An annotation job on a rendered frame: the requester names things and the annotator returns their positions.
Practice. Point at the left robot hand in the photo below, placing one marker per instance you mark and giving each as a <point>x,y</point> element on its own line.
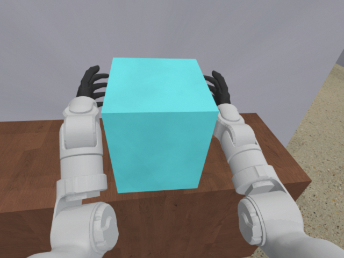
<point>87,87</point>

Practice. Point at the robot right forearm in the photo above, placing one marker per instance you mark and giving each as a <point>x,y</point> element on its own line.
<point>251,173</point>

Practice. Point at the right robot hand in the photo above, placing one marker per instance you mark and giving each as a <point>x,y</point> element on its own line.
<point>220,89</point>

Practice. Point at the right robot upper arm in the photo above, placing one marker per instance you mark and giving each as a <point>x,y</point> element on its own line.
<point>272,221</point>

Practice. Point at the left robot upper arm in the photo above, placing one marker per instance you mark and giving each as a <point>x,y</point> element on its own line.
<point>83,231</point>

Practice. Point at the pedestal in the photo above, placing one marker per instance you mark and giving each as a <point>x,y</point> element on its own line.
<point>201,222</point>

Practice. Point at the carton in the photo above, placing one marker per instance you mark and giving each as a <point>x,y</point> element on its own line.
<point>159,116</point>

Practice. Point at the robot left forearm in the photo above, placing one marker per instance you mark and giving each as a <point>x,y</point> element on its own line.
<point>81,152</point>

